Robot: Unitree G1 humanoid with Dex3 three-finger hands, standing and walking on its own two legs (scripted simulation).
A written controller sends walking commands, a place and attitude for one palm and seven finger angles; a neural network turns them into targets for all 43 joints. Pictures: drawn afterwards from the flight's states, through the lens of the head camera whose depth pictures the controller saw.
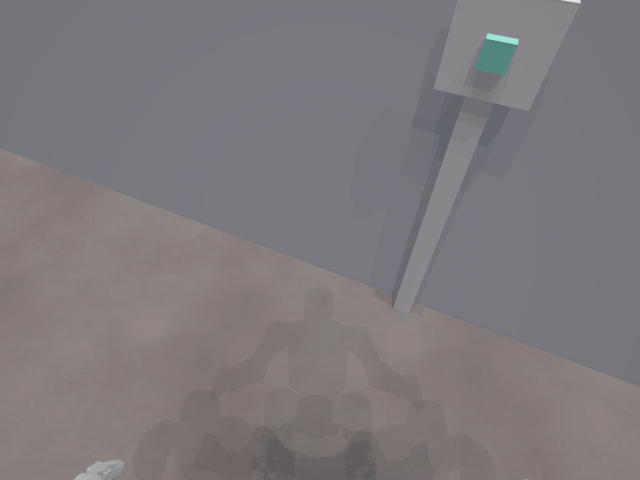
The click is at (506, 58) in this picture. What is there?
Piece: button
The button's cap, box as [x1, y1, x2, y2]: [475, 33, 518, 75]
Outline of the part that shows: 488,33 475,68 504,75 517,45 518,39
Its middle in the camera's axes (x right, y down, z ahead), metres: +0.32 -0.33 +0.70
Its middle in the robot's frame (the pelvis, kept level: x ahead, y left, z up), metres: +0.78 -0.27 +0.19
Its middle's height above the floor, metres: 0.96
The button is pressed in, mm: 0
